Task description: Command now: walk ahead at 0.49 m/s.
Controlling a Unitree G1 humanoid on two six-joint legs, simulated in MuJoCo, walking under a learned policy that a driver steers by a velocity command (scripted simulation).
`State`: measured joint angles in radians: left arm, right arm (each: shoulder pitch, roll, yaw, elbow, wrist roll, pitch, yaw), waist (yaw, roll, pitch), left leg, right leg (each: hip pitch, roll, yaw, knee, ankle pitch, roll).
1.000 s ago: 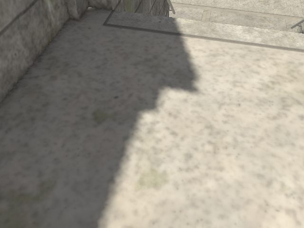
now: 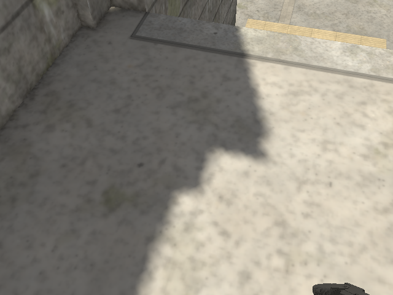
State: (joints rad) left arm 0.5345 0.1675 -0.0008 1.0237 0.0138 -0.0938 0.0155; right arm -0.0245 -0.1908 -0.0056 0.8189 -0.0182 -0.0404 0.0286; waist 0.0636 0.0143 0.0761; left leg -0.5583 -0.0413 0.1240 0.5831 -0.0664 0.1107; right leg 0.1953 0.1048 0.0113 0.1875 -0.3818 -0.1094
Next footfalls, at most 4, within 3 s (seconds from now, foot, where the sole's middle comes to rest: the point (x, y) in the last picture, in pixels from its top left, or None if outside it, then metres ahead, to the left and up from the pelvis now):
0.04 left None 0.19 0.06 -0.76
0.60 right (258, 277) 0.50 -0.12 -0.76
1.16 left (207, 195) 0.79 0.06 -0.76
1.70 right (266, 150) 1.02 -0.17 -0.76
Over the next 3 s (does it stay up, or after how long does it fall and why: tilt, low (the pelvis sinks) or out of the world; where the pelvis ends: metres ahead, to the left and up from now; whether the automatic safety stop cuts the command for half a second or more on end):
stays up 1.43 -0.26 0.01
